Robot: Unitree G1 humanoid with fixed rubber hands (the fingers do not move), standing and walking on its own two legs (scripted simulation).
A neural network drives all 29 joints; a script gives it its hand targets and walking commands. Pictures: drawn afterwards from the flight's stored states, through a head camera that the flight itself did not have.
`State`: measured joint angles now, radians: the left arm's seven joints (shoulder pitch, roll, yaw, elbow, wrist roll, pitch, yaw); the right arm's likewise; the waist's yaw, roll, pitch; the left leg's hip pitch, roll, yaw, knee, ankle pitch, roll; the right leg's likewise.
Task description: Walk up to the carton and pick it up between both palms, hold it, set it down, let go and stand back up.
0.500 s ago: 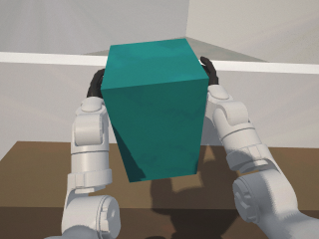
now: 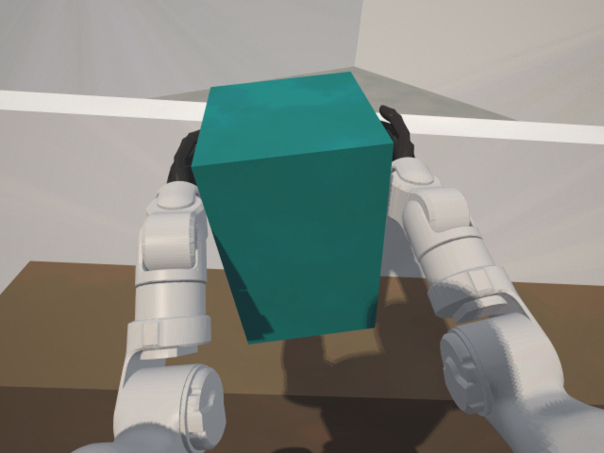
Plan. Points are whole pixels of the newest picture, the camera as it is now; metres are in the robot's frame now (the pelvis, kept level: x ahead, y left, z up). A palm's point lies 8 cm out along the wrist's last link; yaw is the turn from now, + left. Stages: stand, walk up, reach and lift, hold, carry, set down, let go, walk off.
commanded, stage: hold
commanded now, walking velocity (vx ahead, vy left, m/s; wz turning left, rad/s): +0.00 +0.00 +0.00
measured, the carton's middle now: (297, 214) +0.36 +0.00 +0.20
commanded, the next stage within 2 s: none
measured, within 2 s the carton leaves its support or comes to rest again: neither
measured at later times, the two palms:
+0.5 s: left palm (182, 190) +0.36 +0.14 +0.24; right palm (397, 169) +0.36 -0.12 +0.26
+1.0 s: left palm (181, 190) +0.36 +0.14 +0.24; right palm (396, 165) +0.37 -0.12 +0.27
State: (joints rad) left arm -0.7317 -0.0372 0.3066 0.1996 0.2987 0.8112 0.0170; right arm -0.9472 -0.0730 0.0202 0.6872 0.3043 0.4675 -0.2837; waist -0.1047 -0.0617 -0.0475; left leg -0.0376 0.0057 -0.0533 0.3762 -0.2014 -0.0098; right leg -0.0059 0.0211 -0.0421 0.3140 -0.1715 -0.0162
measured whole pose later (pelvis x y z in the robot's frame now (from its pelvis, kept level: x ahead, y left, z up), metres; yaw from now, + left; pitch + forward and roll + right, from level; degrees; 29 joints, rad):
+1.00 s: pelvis +0.00 +0.00 +0.00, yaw +0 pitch -8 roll -1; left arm -0.70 -0.04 0.29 0.13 0.29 0.82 0.03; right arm -0.92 -0.07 0.04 0.63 0.33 0.47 -0.30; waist -0.11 -0.06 -0.05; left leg -0.03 0.01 -0.06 0.39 -0.21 -0.01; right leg 0.01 0.03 -0.04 0.31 -0.17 -0.02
